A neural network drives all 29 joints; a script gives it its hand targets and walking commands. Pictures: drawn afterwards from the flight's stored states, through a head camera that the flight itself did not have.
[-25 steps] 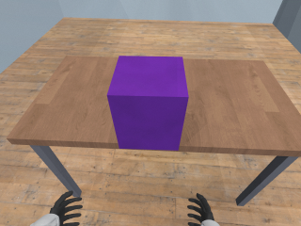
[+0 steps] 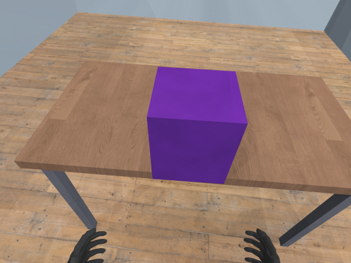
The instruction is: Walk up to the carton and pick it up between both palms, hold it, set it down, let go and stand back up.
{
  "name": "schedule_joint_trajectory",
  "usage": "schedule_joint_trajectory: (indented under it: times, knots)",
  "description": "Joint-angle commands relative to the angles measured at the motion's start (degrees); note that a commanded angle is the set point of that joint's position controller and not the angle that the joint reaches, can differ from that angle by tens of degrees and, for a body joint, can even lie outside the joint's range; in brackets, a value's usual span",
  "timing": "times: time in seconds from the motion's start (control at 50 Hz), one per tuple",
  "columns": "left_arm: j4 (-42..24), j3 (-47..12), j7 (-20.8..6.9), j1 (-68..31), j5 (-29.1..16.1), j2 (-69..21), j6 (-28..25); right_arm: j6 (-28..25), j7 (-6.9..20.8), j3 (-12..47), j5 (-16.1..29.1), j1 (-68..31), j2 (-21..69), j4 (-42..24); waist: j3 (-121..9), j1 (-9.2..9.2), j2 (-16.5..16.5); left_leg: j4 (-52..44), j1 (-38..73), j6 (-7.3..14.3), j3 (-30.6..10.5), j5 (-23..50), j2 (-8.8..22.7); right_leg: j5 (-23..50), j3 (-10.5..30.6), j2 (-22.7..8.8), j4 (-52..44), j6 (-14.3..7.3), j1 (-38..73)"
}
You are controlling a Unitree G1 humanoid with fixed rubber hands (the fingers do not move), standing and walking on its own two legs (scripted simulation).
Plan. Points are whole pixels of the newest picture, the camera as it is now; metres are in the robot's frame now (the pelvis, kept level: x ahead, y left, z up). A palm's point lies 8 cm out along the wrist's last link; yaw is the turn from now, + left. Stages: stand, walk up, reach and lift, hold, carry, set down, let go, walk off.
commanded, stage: reach and lift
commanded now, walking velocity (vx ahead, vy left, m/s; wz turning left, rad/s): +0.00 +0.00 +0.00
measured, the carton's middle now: (192, 127) +0.47 -0.01 +0.04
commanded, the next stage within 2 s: none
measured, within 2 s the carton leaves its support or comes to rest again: neither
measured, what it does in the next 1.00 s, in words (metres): stands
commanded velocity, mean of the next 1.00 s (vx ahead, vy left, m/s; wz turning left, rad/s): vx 0.00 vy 0.00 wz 0.00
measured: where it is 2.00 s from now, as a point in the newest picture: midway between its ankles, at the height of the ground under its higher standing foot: outside the picture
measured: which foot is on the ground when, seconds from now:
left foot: down 0.00-1.00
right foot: down 0.00-1.00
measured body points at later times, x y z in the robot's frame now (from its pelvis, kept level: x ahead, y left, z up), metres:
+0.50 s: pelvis +0.02 +0.00 +0.01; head +0.02 +0.02 +0.46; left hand +0.21 +0.22 -0.01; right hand +0.23 -0.19 +0.00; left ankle -0.02 +0.11 -0.74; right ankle +0.01 -0.12 -0.74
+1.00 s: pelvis +0.01 -0.01 +0.00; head +0.01 +0.00 +0.45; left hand +0.26 +0.22 +0.00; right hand +0.27 -0.21 +0.01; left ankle -0.02 +0.11 -0.74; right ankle +0.01 -0.12 -0.74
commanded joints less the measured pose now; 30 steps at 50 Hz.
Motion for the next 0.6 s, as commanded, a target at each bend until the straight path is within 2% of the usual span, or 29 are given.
schedule_joint_trajectory:
  times: [0.0, 0.1, 0.22, 0.34, 0.46, 0.48, 0.5, 0.52, 0.54, 0.58]
  knots:
    - [-13.5, 1.9, 0.8, -2.6, -0.3, 6.4, -1.9, -3.9, -0.1, 0.0, 1.4, -1.9, -4.8, -12.5, -6.3, 0.48, 4.7, -4.2, 0.4, -3.1, 0.4, 21.0, -0.6, 8.2, 2.0, 0.9, -4.1, -2.3, 4.8]
    - [-17.5, 2.7, 0.0, 1.4, 0.6, 4.9, 0.4, -6.0, -1.4, 1.5, 3.0, 0.8, -5.9, -16.9, -5.8, 0.82, 3.7, -3.5, 4.2, -4.5, 0.0, 31.3, -1.2, 16.4, 2.4, 1.4, -5.7, -1.9, 5.9]
    - [-23.0, 3.8, -1.0, 1.7, 1.4, 3.5, 1.4, -8.0, -2.6, 2.4, 4.9, 1.6, -6.6, -19.5, -3.7, 0.72, 3.1, -4.5, 8.4, -5.4, -0.2, 35.0, -1.4, 18.8, 2.5, 1.4, -7.9, -1.7, 5.7]
    - [-26.2, 3.7, -0.7, -2.2, 0.2, 3.2, -2.3, -10.1, -3.0, 1.9, 6.2, -0.5, -7.4, -21.9, -3.5, 0.38, 3.7, -6.0, 9.8, -5.6, 0.0, 31.1, -1.3, 15.5, 2.0, 1.2, -9.0, -1.6, 5.6]
    - [-24.5, 3.3, -0.1, -7.1, -1.4, 3.3, -6.6, -11.1, -3.4, 0.5, 6.4, -4.0, -7.9, -22.5, -3.5, -0.01, 4.2, -7.6, 8.2, -5.0, 0.1, 23.7, -1.1, 10.3, 1.4, 0.7, -9.1, -1.6, 5.9]
    - [-19.2, 4.3, -0.4, 0.5, 2.0, 1.3, -3.9, -8.3, -2.7, -0.2, 7.8, 4.3, -8.3, -12.6, -3.8, -0.37, 4.9, -9.0, 8.0, -4.8, -2.6, 28.4, 0.0, 11.9, 2.4, 0.7, -10.0, -2.5, 8.6]
    - [-23.0, 5.7, -0.8, -2.0, 1.7, 2.5, -3.4, -8.2, -2.7, -1.2, 8.0, 0.3, -9.2, -18.2, -5.7, 0.65, 4.3, -8.5, 8.7, -4.7, -2.4, 29.3, -0.7, 11.7, 2.3, 0.4, -10.6, -2.4, 9.3]
    - [-24.2, 4.8, -0.6, -2.1, 0.4, 3.2, -3.5, -8.7, -2.9, -0.9, 7.8, -0.4, -9.2, -20.7, -4.6, -0.55, 2.6, -8.5, 7.4, -4.5, -2.2, 28.4, -0.7, 12.6, 2.5, 0.4, -10.2, -1.9, 9.4]
    - [-25.1, 4.5, -0.4, -3.7, -0.5, 3.2, -4.2, -9.2, -3.0, -1.1, 7.4, -2.2, -9.3, -22.4, -5.0, -0.58, 1.7, -8.5, 6.6, -4.2, -2.2, 27.6, -0.8, 12.9, 2.2, 0.4, -9.8, -1.5, 9.6]
    - [-24.1, 3.8, -0.2, -6.0, -1.5, 3.5, -6.5, -10.1, -2.4, -1.3, 7.3, -3.9, -9.3, -23.6, -4.4, -0.75, 2.2, -8.4, 5.7, -4.1, -1.8, 24.9, -0.7, 12.3, 1.7, 0.5, -8.9, -1.4, 8.4]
